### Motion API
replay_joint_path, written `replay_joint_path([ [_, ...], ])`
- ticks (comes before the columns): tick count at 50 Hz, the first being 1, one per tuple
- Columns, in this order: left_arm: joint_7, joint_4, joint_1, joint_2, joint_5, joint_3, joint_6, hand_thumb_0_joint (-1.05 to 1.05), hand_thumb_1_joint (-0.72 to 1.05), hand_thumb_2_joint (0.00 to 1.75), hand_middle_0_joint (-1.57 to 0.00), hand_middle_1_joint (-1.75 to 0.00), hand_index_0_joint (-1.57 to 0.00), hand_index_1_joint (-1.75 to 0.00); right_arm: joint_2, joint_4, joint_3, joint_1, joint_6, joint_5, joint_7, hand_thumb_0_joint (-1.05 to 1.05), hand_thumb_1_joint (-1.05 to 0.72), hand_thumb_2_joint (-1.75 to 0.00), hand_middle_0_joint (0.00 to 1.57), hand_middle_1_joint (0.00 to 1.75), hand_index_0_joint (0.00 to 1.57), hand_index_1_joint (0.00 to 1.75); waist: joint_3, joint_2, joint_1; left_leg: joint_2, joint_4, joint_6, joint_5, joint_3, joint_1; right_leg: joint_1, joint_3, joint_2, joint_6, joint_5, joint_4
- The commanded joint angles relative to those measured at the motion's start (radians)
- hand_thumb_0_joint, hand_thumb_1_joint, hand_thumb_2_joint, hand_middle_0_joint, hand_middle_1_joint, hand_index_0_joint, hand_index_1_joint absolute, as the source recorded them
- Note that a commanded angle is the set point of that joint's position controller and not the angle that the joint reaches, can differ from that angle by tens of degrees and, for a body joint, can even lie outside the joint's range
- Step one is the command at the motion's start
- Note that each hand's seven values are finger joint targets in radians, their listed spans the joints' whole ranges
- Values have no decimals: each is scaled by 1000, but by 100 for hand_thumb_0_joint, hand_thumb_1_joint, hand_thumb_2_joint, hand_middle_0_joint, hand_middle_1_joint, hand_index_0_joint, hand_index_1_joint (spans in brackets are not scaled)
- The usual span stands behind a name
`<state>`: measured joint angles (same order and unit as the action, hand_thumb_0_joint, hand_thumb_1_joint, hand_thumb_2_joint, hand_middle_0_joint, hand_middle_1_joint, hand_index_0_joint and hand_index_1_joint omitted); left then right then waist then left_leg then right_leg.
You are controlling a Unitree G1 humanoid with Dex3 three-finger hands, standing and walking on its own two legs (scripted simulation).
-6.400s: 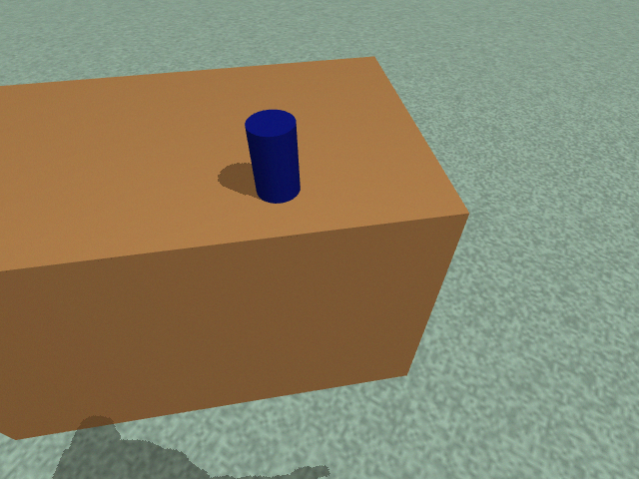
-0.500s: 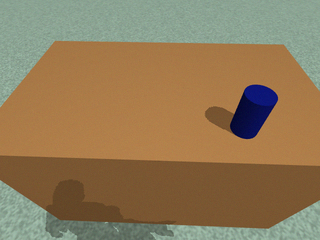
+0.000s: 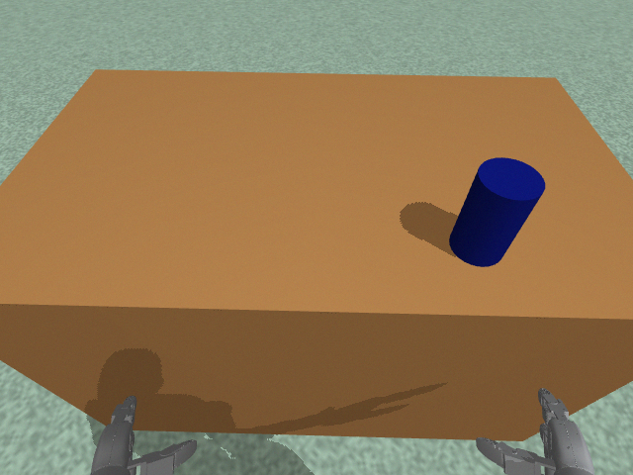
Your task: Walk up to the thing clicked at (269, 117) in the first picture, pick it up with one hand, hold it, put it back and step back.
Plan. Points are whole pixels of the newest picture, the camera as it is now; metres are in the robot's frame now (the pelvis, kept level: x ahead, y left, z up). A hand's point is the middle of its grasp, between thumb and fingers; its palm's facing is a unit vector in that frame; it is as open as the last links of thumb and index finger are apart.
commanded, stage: rise first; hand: right
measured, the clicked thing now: (491, 215) +0.47 -0.25 +0.05
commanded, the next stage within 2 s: go down in 1.60 s
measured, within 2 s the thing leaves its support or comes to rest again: neither
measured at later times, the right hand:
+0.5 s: hand (576, 410) +0.20 -0.27 +0.03, palm faces +0.30 +0.88 -0.36, open 17.7 cm
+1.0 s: hand (630, 407) +0.18 -0.26 +0.12, palm faces +0.35 +0.84 -0.41, open 17.7 cm
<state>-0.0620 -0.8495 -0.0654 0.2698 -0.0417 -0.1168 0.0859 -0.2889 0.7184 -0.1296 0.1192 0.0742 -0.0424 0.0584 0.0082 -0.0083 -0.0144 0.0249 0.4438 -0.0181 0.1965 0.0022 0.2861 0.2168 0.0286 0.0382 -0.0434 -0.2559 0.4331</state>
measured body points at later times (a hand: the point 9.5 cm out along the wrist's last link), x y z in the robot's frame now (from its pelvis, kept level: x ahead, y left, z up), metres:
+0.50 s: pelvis +0.01 -0.01 +0.00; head +0.01 +0.01 +0.45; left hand +0.18 +0.26 -0.08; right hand +0.18 -0.31 +0.06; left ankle +0.02 +0.13 -0.74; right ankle -0.02 -0.15 -0.74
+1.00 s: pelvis -0.01 +0.00 +0.00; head -0.02 +0.02 +0.45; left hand +0.16 +0.26 -0.08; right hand +0.15 -0.30 +0.14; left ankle +0.02 +0.13 -0.74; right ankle -0.02 -0.15 -0.74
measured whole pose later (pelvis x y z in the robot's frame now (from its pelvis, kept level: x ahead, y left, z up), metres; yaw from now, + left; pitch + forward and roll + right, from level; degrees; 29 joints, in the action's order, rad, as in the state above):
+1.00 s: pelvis -0.01 +0.00 +0.00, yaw -1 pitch -4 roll +0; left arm -0.04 -0.63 -0.24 0.22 -0.02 -0.18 0.12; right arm -0.32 -0.22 -0.30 0.46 0.25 -0.04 0.01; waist 0.04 -0.05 -0.06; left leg 0.04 0.44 -0.03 0.21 0.02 0.15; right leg 0.09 0.05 0.02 -0.03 -0.25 0.42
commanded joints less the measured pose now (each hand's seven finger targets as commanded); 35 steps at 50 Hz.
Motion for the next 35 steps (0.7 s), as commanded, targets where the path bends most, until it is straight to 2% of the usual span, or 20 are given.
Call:
replay_joint_path([
  [1,-17,190,-36,139,1,-47,28,0,-19,10,-5,-5,-5,-5,-172,-259,-69,35,29,-7,15,0,26,-10,4,5,5,5,-168,-15,6,-29,-56,12,-196,57,-160,-20,-65,-36,37,238,-58],
  [3,-21,278,-40,147,0,-44,35,0,-28,8,-5,-5,-6,-5,-199,-349,-88,56,36,-8,18,0,36,-9,4,6,4,6,-136,-7,0,-27,-70,12,-158,63,-154,-15,-65,-38,39,203,-70],
  [5,-22,344,-13,123,0,-23,44,0,-44,5,-6,-6,-6,-6,-174,-458,-60,36,46,-9,17,0,48,-6,3,6,4,6,-123,-7,-3,-23,-78,10,-136,61,-147,-27,-64,-41,43,182,-78],
  [7,-29,363,-1,162,5,-46,51,0,-54,4,-6,-6,-6,-6,-212,-533,-97,27,54,-8,26,0,58,-4,3,6,4,6,-106,-26,-14,-23,-77,13,-137,59,-153,-30,-61,-40,41,187,-80],
  [8,-34,413,7,195,7,-75,58,0,-55,4,-6,-6,-6,-6,-212,-593,-100,36,60,-7,28,0,60,-4,3,6,4,6,-121,-29,-2,-23,-73,14,-139,60,-154,-55,-60,-41,39,190,-84],
  [9,-36,406,-29,189,9,-75,60,0,-55,5,-6,-6,-6,-6,-226,-618,-117,58,64,-8,30,0,61,-4,3,6,4,6,-118,-18,-7,-22,-74,12,-138,61,-159,-60,-59,-44,43,191,-79],
  [10,-34,416,-66,166,11,-70,61,0,-55,4,-6,-6,-6,-6,-198,-643,-113,114,68,-4,29,0,61,-4,3,6,4,6,-113,-5,-3,-24,-71,13,-154,66,-165,-72,-57,-40,44,210,-79],
  [11,-31,448,-29,139,11,-45,65,0,-56,5,-6,-6,-6,-7,-207,-681,-123,123,72,-3,30,0,61,-4,3,6,4,6,-125,-13,-21,-21,-72,13,-169,63,-182,-71,-57,-44,44,228,-74],
  [13,-30,418,-28,139,16,-57,63,0,-54,5,-5,-6,-5,-6,-209,-735,-141,154,81,-3,33,0,61,-4,2,6,4,6,-110,-34,-34,-20,-65,16,-182,63,-197,-68,-55,-44,40,250,-73],
  [15,-22,396,-108,125,17,-61,58,0,-55,5,-5,-6,-5,-6,-178,-751,-131,217,83,-4,23,0,61,-3,2,6,4,6,-80,-11,-20,-23,-67,14,-190,68,-189,-71,-59,-42,42,261,-73],
  [16,-19,402,-135,120,16,-70,56,0,-54,5,-5,-6,-5,-6,-189,-772,-154,234,86,-5,19,0,61,-3,2,6,4,6,-84,-6,-15,-24,-66,12,-204,70,-194,-71,-60,-41,43,272,-70],
  [17,-10,387,-153,83,15,-39,53,0,-54,5,-5,-6,-5,-6,-164,-809,-133,246,93,-5,11,0,61,-3,2,6,4,6,-76,-28,-21,-23,-64,14,-206,70,-197,-74,-64,-42,40,273,-71],
  [18,-5,373,-185,79,13,-53,50,0,-54,5,-5,-6,-5,-5,-182,-824,-165,265,97,-5,7,0,61,-2,2,6,4,6,-73,-31,-21,-21,-65,14,-213,72,-196,-72,-66,-44,41,282,-67],
  [20,3,347,-186,94,11,-74,43,0,-55,4,-5,-5,-4,-5,-194,-851,-183,261,102,-10,-4,0,61,-2,2,6,4,6,-39,-23,-16,-18,-69,10,-207,70,-180,-56,-69,-47,45,269,-68],
  [22,6,336,-131,141,16,-121,44,0,-56,5,-5,-5,-4,-5,-211,-890,-211,251,106,-10,-9,0,61,-2,2,6,4,6,-42,-56,-14,-19,-67,12,-198,70,-174,-58,-66,-46,41,263,-73],
  [24,8,329,-86,163,19,-140,51,0,-56,5,-5,-5,-4,-5,-211,-935,-215,246,114,-10,-12,0,61,-2,2,6,4,6,-35,-59,-26,-22,-65,16,-172,74,-170,-54,-59,-41,37,244,-81],
  [26,9,352,-32,140,23,-119,62,0,-56,6,-5,-5,-4,-6,-185,-1005,-190,238,131,-10,-14,0,61,-2,3,6,4,6,-70,-42,-28,-23,-59,17,-192,77,-190,-76,-51,-36,37,270,-75],
  [29,6,427,33,90,26,-57,74,0,-57,6,-5,-5,-4,-6,-185,-1047,-190,221,154,-3,-6,0,61,-3,3,6,4,6,-109,4,-39,-21,-59,14,-197,71,-228,-83,-49,-36,42,284,-65],
  [31,5,413,-29,63,27,-35,70,0,-57,7,-5,-5,-4,-6,-193,-1025,-207,246,167,-2,-5,0,61,-3,3,6,4,6,-72,31,-45,-17,-72,12,-156,70,-222,-68,-54,-44,48,240,-67],
  [35,1,363,-133,137,33,-124,64,0,-56,6,-5,-5,-4,-5,-241,-1042,-279,283,178,0,-10,0,61,-2,3,6,4,6,-64,-32,-41,-9,-71,13,-154,70,-209,-79,-63,-55,45,233,-74],
])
